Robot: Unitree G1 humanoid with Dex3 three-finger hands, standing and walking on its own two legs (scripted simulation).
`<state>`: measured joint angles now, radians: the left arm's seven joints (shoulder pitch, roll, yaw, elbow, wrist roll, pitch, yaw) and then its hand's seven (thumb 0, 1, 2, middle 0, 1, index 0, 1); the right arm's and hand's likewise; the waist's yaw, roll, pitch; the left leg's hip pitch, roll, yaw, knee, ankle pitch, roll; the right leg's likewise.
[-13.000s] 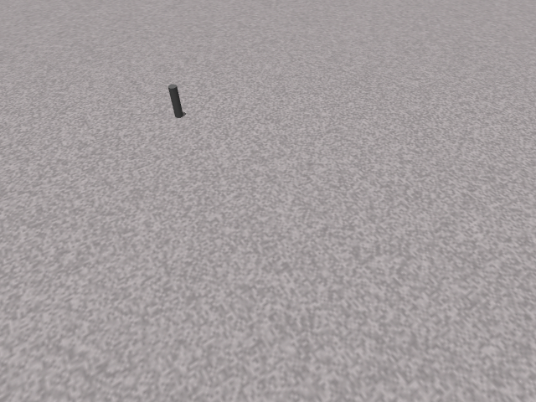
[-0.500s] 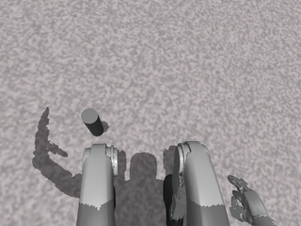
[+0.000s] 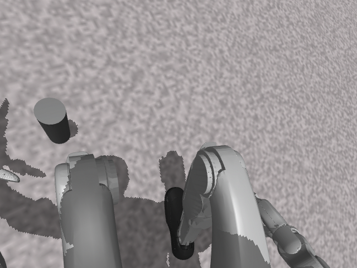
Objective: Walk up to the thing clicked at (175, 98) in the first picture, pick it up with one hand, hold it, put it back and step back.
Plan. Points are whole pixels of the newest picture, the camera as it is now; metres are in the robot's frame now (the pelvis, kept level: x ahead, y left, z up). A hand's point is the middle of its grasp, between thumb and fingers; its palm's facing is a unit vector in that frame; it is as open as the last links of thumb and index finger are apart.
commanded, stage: close in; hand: left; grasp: from the side
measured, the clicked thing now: (55, 124) +0.41 +0.22 -0.20
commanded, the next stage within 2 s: rest palm in 0.62 s
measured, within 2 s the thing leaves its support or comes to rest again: leaves its support in 1.78 s
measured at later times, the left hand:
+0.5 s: hand (43, 139) +0.37 +0.23 -0.18, palm faces -0.02 -1.00 +0.02, open 17.4 cm
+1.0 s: hand (55, 135) +0.39 +0.22 -0.20, palm faces +0.06 -1.00 +0.01, open 13.6 cm
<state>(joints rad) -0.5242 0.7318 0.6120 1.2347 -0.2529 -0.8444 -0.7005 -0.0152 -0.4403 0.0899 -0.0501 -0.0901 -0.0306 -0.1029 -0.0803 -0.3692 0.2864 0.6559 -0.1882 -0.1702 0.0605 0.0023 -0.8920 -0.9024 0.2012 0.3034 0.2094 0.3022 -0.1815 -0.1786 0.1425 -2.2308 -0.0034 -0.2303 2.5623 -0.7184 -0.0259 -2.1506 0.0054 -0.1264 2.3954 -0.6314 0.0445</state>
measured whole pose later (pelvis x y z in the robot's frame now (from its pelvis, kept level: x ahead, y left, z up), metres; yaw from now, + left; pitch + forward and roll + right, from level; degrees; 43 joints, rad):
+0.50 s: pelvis -0.02 +0.01 -0.02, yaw -3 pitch +12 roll -16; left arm -0.52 0.70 0.38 1.38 -0.15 -1.09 -0.30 -0.02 -0.53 0.01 -0.07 -0.08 -0.08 -0.07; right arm -0.14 -0.40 0.44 0.62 -0.31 -0.09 0.14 0.00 -0.91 -0.90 0.20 0.30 0.21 0.30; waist -0.22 -0.23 0.25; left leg -2.20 -0.01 -0.32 2.65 -0.68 0.00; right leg -2.07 0.04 -0.20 2.40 -0.58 0.06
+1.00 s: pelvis -0.02 +0.02 -0.02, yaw -5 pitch +10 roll -19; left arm -0.54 0.73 0.33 1.43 -0.07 -1.20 -0.05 -0.01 -0.09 0.30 -0.31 -0.27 -0.30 -0.28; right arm -0.17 -0.38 0.51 0.59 -0.38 -0.05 0.17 0.00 -0.89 -0.90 0.20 0.30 0.21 0.30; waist -0.24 -0.28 0.30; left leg -2.19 -0.02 -0.37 2.68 -0.71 0.00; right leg -2.03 0.05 -0.24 2.38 -0.58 0.08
